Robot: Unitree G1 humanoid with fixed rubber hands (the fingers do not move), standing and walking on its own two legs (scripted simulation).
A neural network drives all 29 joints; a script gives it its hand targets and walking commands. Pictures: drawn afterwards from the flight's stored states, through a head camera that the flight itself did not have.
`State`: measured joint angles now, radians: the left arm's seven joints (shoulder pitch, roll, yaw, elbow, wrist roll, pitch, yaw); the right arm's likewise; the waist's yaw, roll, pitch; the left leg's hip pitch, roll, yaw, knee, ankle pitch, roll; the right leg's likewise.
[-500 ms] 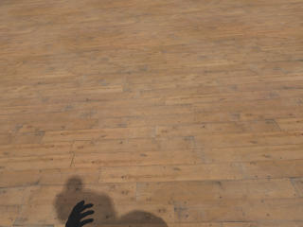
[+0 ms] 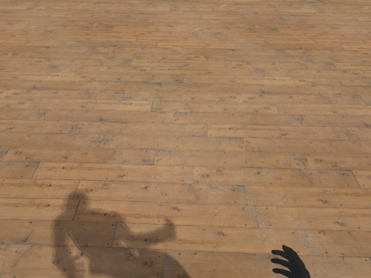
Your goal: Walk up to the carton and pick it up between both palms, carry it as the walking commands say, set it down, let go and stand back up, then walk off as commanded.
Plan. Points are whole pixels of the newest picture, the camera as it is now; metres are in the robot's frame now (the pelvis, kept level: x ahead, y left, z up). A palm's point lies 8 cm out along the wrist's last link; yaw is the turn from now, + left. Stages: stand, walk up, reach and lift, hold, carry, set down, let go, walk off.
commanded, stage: walk off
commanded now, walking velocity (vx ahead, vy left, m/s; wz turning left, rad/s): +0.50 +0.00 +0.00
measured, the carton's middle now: out of the picture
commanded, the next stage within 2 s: none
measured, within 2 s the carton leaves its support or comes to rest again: neither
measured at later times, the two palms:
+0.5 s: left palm (114, 187) +0.38 +0.23 -0.10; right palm (293, 249) +0.24 -0.25 -0.15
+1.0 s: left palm (106, 181) +0.41 +0.26 -0.12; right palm (246, 134) +0.58 -0.17 -0.11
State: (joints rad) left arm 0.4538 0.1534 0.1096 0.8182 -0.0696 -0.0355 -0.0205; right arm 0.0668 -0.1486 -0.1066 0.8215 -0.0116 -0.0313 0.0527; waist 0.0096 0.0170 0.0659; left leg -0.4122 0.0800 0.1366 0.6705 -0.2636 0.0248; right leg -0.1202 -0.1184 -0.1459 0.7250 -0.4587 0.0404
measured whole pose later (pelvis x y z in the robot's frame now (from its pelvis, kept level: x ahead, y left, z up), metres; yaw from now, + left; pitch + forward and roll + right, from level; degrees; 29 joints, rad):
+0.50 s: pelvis +0.24 -0.01 -0.01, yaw +0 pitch -1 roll +2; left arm 0.12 0.16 0.11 0.82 -0.07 -0.03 -0.03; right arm 0.41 -0.17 -0.11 0.90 -0.01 -0.04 0.00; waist 0.01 0.02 0.06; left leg -0.10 0.01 0.10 0.86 -0.52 0.01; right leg -0.47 -0.10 -0.23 0.70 -0.21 -0.09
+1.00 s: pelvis +0.45 +0.04 +0.01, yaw +3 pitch +0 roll -2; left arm 0.48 0.13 0.11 0.87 -0.07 -0.06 -0.02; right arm 0.10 -0.13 -0.11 0.90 -0.01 -0.01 0.06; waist 0.01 0.03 0.04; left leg -0.42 0.12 0.10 0.60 -0.20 -0.02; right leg -0.01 -0.07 -0.28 0.42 -0.38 0.03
